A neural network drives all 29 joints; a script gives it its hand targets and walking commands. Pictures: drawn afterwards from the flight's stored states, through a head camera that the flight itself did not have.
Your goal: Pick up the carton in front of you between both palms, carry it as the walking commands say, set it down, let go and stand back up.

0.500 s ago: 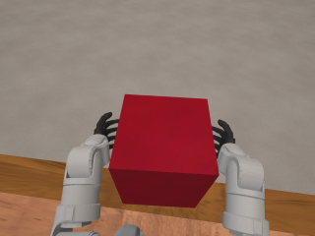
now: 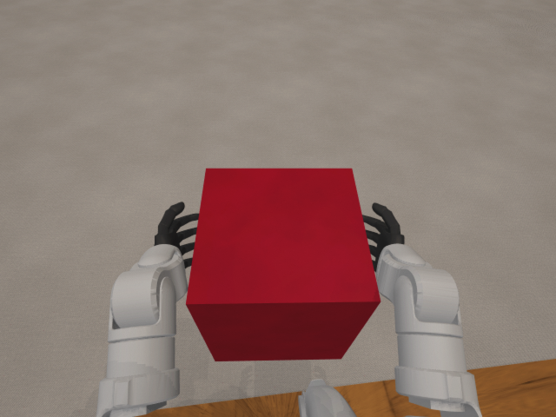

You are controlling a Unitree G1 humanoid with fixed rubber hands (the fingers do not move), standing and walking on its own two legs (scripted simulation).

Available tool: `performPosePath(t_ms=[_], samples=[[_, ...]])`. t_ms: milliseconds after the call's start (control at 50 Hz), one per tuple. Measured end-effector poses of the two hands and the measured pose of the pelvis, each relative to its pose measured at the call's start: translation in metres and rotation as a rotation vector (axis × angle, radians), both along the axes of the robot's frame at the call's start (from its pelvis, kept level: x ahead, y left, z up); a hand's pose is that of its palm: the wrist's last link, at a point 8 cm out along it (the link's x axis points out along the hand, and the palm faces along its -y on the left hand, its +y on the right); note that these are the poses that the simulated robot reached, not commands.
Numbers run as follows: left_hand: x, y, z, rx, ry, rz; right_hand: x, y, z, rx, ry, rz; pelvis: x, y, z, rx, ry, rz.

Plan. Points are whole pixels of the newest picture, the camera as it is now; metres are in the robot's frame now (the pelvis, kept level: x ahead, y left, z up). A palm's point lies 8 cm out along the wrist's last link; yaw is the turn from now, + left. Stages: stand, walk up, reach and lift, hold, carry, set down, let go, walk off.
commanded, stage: carry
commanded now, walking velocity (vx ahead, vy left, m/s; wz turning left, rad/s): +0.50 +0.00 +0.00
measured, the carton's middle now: (279, 271) +0.34 -0.03 +0.01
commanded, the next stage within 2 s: none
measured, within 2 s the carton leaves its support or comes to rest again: neither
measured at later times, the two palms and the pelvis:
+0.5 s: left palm (184, 140) +0.72 +0.15 -0.03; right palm (310, 138) +0.73 -0.15 -0.05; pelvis +0.39 -0.03 -0.12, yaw -1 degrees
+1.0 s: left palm (210, 75) +1.11 +0.10 -0.09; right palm (303, 74) +1.11 -0.20 -0.09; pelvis +0.78 -0.04 -0.19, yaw +0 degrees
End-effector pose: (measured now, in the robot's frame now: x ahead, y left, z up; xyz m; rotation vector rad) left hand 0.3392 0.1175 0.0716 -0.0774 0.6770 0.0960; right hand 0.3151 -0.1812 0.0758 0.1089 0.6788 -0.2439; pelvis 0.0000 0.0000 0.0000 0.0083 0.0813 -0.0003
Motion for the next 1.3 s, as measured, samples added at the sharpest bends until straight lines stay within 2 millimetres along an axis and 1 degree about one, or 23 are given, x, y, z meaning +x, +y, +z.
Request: performPosePath(t_ms=[60, 120, 160, 220, 300, 380, 440, 480, 540, 580, 600, 620, 660, 720, 780, 820, 880, 940, 1000, 1060, 1180, 1240, 1300], samples=[[0.044, -0.001, -0.009, -0.007, -0.039, 0.021, 0.052, -0.001, -0.005, -0.011, -0.039, 0.023, 0.047, -0.009, -0.014, 0.01, -0.006, 0.006], [0.094, -0.001, -0.019, 0.006, -0.091, 0.043, 0.111, -0.002, -0.015, -0.015, -0.09, 0.055, 0.103, -0.019, -0.039, 0.019, -0.018, 0.004], [0.127, 0.001, -0.027, 0.023, -0.124, 0.069, 0.153, 0.0, -0.026, -0.018, -0.124, 0.092, 0.142, -0.027, -0.061, 0.02, -0.036, 0.005], [0.169, 0.009, -0.048, 0.041, -0.111, 0.098, 0.208, 0.009, -0.049, -0.021, -0.112, 0.143, 0.186, -0.036, -0.084, -0.014, -0.024, -0.002], [0.213, 0.019, -0.08, 0.025, -0.014, 0.136, 0.26, 0.019, -0.081, -0.005, -0.017, 0.162, 0.24, -0.044, -0.092, -0.024, -0.006, 0.001], [0.269, 0.023, -0.097, 0.023, 0.026, 0.147, 0.312, 0.022, -0.106, 0.019, 0.022, 0.15, 0.294, -0.042, -0.095, -0.024, 0.006, -0.001], [0.321, 0.025, -0.101, 0.03, -0.003, 0.138, 0.359, 0.025, -0.116, 0.029, -0.007, 0.138, 0.34, -0.037, -0.104, -0.029, 0.007, -0.006], [0.359, 0.028, -0.104, 0.031, -0.036, 0.133, 0.393, 0.027, -0.122, 0.029, -0.04, 0.132, 0.375, -0.031, -0.115, -0.034, 0.005, -0.009], [0.422, 0.033, -0.113, 0.029, -0.097, 0.117, 0.452, 0.032, -0.13, 0.015, -0.101, 0.125, 0.435, -0.023, -0.141, -0.048, -0.007, -0.016], [0.468, 0.034, -0.125, 0.028, -0.136, 0.09, 0.492, 0.033, -0.138, -0.01, -0.139, 0.112, 0.477, -0.018, -0.165, -0.046, -0.018, -0.022], [0.489, 0.032, -0.132, 0.027, -0.141, 0.073, 0.51, 0.031, -0.143, -0.026, -0.143, 0.105, 0.493, -0.016, -0.175, -0.031, -0.012, -0.018], [0.508, 0.03, -0.141, 0.028, -0.132, 0.055, 0.526, 0.029, -0.15, -0.039, -0.133, 0.097, 0.506, -0.015, -0.18, -0.014, -0.004, -0.013], [0.538, 0.021, -0.157, 0.028, -0.088, 0.021, 0.548, 0.02, -0.164, -0.041, -0.086, 0.065, 0.531, -0.01, -0.185, -0.006, 0.01, -0.006], [0.576, 0.005, -0.175, 0.003, -0.021, -0.006, 0.573, 0.006, -0.179, -0.015, -0.021, 0.011, 0.569, -0.006, -0.182, -0.009, 0.021, -0.007], [0.612, -0.006, -0.184, -0.017, 0.004, -0.013, 0.604, -0.005, -0.185, -0.001, 0.001, -0.024, 0.607, -0.006, -0.178, -0.013, 0.025, -0.013], [0.637, -0.011, -0.185, -0.021, 0.004, -0.009, 0.63, -0.01, -0.185, 0.007, -0.001, -0.031, 0.634, -0.009, -0.175, -0.015, 0.026, -0.014], [0.677, -0.013, -0.181, -0.012, -0.016, 0.006, 0.677, -0.013, -0.18, 0.014, -0.02, -0.017, 0.678, -0.016, -0.173, -0.015, 0.025, -0.015], [0.721, -0.013, -0.171, 0.006, -0.056, 0.031, 0.732, -0.014, -0.172, 0.019, -0.06, 0.017, 0.727, -0.026, -0.175, -0.012, 0.019, -0.017], [0.769, -0.013, -0.16, 0.028, -0.111, 0.063, 0.791, -0.014, -0.165, 0.012, -0.114, 0.069, 0.78, -0.04, -0.186, -0.009, 0.001, 0.001], [0.805, -0.01, -0.152, 0.053, -0.096, 0.088, 0.838, -0.011, -0.16, -0.001, -0.097, 0.122, 0.818, -0.049, -0.181, -0.018, 0.004, 0.017], [0.853, -0.002, -0.136, 0.022, -0.044, 0.162, 0.901, -0.002, -0.143, 0.035, -0.048, 0.144, 0.888, -0.059, -0.156, 0.027, 0.014, 0.039], [0.879, -0.001, -0.126, 0.012, -0.058, 0.175, 0.924, -0.002, -0.137, 0.057, -0.062, 0.129, 0.926, -0.056, -0.15, 0.039, 0.016, 0.034], [0.906, -0.002, -0.122, 0.013, -0.063, 0.16, 0.946, -0.004, -0.136, 0.042, -0.069, 0.125, 0.966, -0.049, -0.15, 0.037, 0.009, 0.03]])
